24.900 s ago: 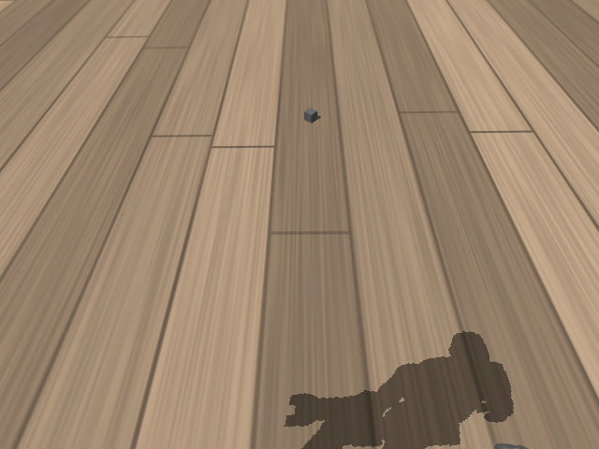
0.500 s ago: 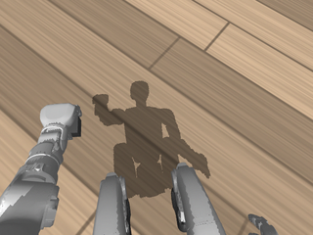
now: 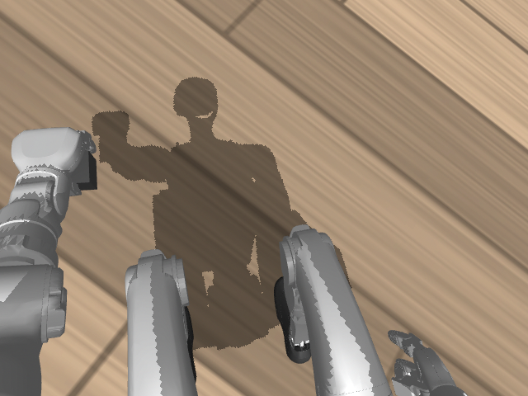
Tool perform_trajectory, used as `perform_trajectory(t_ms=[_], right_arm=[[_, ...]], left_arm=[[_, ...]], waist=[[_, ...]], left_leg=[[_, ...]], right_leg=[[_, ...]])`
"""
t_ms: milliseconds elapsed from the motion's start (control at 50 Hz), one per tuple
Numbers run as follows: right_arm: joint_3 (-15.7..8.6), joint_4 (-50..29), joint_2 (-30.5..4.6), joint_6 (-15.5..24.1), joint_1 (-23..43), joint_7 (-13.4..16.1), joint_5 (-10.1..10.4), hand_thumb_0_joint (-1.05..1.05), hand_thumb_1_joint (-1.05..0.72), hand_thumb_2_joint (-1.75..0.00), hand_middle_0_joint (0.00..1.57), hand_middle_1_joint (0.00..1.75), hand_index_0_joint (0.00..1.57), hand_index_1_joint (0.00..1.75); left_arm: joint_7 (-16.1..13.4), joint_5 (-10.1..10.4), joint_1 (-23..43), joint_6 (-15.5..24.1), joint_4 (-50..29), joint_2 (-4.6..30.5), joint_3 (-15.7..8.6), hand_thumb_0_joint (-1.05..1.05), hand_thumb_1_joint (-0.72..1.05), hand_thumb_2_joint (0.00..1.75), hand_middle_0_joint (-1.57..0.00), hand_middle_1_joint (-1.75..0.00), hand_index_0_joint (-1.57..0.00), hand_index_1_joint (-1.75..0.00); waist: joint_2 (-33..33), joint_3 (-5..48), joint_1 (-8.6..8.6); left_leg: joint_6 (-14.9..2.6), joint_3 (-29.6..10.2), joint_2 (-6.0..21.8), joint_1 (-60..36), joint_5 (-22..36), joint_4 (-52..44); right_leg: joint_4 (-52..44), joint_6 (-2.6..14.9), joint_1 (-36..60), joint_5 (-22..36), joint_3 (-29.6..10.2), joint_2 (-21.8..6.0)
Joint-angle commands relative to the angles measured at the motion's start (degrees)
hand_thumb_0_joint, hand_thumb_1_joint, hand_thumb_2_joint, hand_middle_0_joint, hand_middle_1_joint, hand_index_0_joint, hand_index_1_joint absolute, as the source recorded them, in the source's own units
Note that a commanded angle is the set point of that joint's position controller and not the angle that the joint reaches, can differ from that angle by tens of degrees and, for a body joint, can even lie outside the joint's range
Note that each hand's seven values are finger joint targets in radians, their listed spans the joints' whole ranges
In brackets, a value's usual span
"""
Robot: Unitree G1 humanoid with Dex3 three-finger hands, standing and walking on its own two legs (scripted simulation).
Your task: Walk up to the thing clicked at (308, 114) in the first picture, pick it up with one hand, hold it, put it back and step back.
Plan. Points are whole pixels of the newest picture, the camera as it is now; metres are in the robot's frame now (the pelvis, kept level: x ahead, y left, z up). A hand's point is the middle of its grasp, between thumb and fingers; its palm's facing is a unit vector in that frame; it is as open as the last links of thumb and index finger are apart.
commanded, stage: crouch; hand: left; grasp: from above
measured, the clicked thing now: (75, 171) +0.47 +0.26 -0.20
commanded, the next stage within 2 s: lower in 0.68 s
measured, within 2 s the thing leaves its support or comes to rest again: neither
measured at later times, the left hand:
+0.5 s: hand (83, 178) +0.47 +0.26 -0.23, palm faces -0.47 -0.02 -0.89, open 8.2 cm
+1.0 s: hand (88, 180) +0.48 +0.26 -0.27, palm faces -0.49 -0.03 -0.87, open 8.2 cm
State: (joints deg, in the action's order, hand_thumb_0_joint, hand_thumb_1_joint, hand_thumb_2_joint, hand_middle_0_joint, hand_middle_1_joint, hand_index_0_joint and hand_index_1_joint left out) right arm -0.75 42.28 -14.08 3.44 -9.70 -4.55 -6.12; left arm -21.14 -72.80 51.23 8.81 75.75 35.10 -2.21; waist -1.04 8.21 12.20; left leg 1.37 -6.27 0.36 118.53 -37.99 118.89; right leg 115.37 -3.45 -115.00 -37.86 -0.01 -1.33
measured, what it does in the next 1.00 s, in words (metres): lowers itself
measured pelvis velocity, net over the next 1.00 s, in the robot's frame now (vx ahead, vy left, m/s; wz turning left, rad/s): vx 0.00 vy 0.00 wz -0.06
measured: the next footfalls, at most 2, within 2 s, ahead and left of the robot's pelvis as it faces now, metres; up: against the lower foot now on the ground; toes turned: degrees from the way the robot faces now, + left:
none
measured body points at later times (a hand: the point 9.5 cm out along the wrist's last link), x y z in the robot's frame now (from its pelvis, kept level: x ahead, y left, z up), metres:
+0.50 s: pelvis -0.01 +0.00 -0.07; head +0.23 +0.05 +0.31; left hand +0.49 +0.25 -0.18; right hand +0.01 -0.28 -0.17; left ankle +0.08 +0.13 -0.40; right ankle +0.09 -0.15 -0.40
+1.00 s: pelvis +0.00 +0.00 -0.10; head +0.25 +0.06 +0.27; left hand +0.50 +0.26 -0.22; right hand +0.02 -0.27 -0.20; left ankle +0.08 +0.13 -0.40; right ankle +0.09 -0.15 -0.40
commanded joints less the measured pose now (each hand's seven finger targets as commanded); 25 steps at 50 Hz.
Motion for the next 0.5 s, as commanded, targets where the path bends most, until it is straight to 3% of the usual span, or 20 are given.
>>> perform_trajectory(t_ms=[0, 60, 100, 120, 180, 220, 300, 320, 340, 360, 400, 480], right_arm=[[-4.7, -0.61, -13.17, 0.42, -13.45, -0.14, -0.17, 0.0, -0.9, -0.9, 0.2, 0.3, 0.2, 0.3], [-4.49, -0.52, -13.24, 0.22, -13.46, -0.55, -0.36, 0.0, -0.9, -0.9, 0.2, 0.3, 0.2, 0.3], [-4.2, -0.68, -13.43, 0.08, -13.31, -0.95, -0.48, 0.0, -0.9, -0.9, 0.2, 0.3, 0.2, 0.3], [-4.31, -0.4, -13.54, -0.05, -13.42, -1.12, -0.67, 0.0, -0.9, -0.9, 0.2, 0.3, 0.2, 0.3], [-3.84, -0.41, -13.75, -0.45, -13.24, -1.54, -0.61, 0.0, -0.9, -0.9, 0.2, 0.3, 0.2, 0.3], [-3.73, -0.36, -14.12, -0.76, -13.43, -1.86, -0.86, 0.0, -0.9, -0.9, 0.2, 0.3, 0.2, 0.3], [-3.41, -0.53, -14.39, -0.75, -13.32, -2.3, -1.23, 0.0, -0.9, -0.9, 0.2, 0.3, 0.2, 0.3], [-3.07, -0.65, -14.48, -0.62, -12.72, -2.38, -1.08, 0.0, -0.9, -0.9, 0.2, 0.3, 0.2, 0.3], [-3.23, -0.5, -14.62, -0.71, -12.83, -2.35, -1.31, 0.0, -0.9, -0.9, 0.2, 0.3, 0.2, 0.3], [-3.0, -0.26, -14.58, -0.67, -12.43, -2.37, -1.3, 0.0, -0.9, -0.9, 0.2, 0.3, 0.2, 0.3], [-2.45, -0.45, -14.59, -0.62, -12.34, -2.47, -1.45, 0.0, -0.9, -0.9, 0.2, 0.3, 0.2, 0.3], [-1.96, -0.04, -14.94, -0.59, -12.08, -2.41, -1.67, 0.0, -0.9, -0.9, 0.2, 0.3, 0.2, 0.3]], left_arm=[[-2.14, 0.93, 22.26, -0.07, -9.02, 13.83, -2.2, 0.0, 0.79, 0.38, -1.12, -0.33, -1.16, -0.3], [-1.35, 1.24, 22.99, 0.33, -8.24, 15.3, -2.51, 0.0, 0.8, 0.4, -1.13, -0.34, -1.17, -0.31], [-0.67, 0.93, 20.06, 0.38, -4.22, 14.76, -2.21, 0.0, 0.79, 0.41, -1.12, -0.35, -1.16, -0.32], [-0.55, 1.28, 22.26, 0.92, -7.78, 15.92, -2.87, 0.0, 0.8, 0.4, -1.12, -0.35, -1.16, -0.32], [-0.07, 0.69, 21.94, 1.57, -5.72, 18.61, -4.21, 0.0, 0.79, 0.38, -1.11, -0.35, -1.15, -0.31], [0.06, 0.1, 22.52, 2.25, -5.07, 17.78, -4.0, 0.0, 0.82, 0.39, -1.13, -0.36, -1.17, -0.32], [-0.19, -0.02, 24.86, 3.48, -5.45, 19.55, -4.57, 0.0, 0.82, 0.39, -1.14, -0.36, -1.17, -0.32], [-0.07, -0.26, 23.7, 3.42, -2.27, 18.08, -3.09, 0.0, 0.81, 0.38, -1.12, -0.36, -1.16, -0.32], [-0.44, -0.21, 27.24, 4.24, -6.6, 20.49, -4.51, 0.0, 0.81, 0.37, -1.12, -0.36, -1.17, -0.32], [-0.66, -0.56, 26.73, 4.31, -4.21, 21.32, -4.38, 0.0, 0.82, 0.34, -1.11, -0.36, -1.17, -0.31], [-1.12, -0.68, 25.94, 4.29, -1.93, 20.37, -3.82, 0.0, 0.81, 0.34, -1.12, -0.35, -1.17, -0.3], [-2.29, -1.26, 27.57, 4.51, -1.17, 22.8, -4.67, 0.0, 0.81, 0.35, -1.14, -0.33, -1.18, -0.29]], waist=[[-14.58, 39.52, 1.0], [-13.44, 40.08, 1.16], [-12.04, 36.46, 1.73], [-12.88, 37.48, 1.62], [-13.4, 36.91, 1.2], [-14.11, 36.27, 2.05], [-13.68, 36.33, 2.35], [-13.74, 34.49, 2.54], [-15.23, 35.62, 2.71], [-15.25, 35.22, 2.27], [-14.79, 34.78, 2.46], [-15.53, 35.6, 2.43]], left_leg=[[-2.01, 4.64, -0.51, -32.47, 11.67, -11.48], [-2.33, 4.94, -0.54, -29.85, 12.51, -8.88], [-2.35, 4.89, -0.64, -26.83, 11.62, -8.0], [-2.39, 5.0, -0.58, -27.0, 12.41, -7.45], [-2.35, 4.83, -0.53, -25.26, 11.53, -6.35], [-2.24, 4.72, -0.61, -24.06, 11.52, -5.44], [-2.64, 5.21, -0.75, -21.93, 10.14, -3.38], [-2.48, 5.05, -0.85, -21.79, 8.35, -3.57], [-2.59, 5.28, -0.86, -21.08, 7.84, -3.04], [-2.51, 5.24, -0.88, -20.85, 6.5, -2.9], [-2.47, 5.21, -0.9, -20.53, 5.72, -2.27], [-2.6, 5.28, -1.03, -19.38, 5.29, -1.04]], right_leg=[[-10.78, 5.35, 16.22, 13.05, 5.57, 1.68], [-9.05, 5.14, 16.84, 14.2, 5.7, 2.07], [-8.36, 4.94, 15.81, 13.36, 5.78, 1.84], [-7.8, 4.97, 15.71, 14.3, 5.85, 2.05], [-6.0, 5.15, 14.22, 13.22, 6.27, 2.24], [-4.72, 5.22, 12.95, 13.28, 6.51, 2.23], [-3.8, 5.08, 12.76, 12.54, 6.48, 2.47], [-3.45, 5.22, 10.68, 10.56, 6.6, 2.39], [-3.13, 5.22, 10.66, 10.35, 6.65, 2.59], [-2.79, 5.35, 10.21, 8.78, 6.74, 2.73], [-2.29, 5.35, 9.15, 8.03, 7.02, 2.81], [-0.93, 5.42, 8.48, 7.82, 7.26, 2.98]])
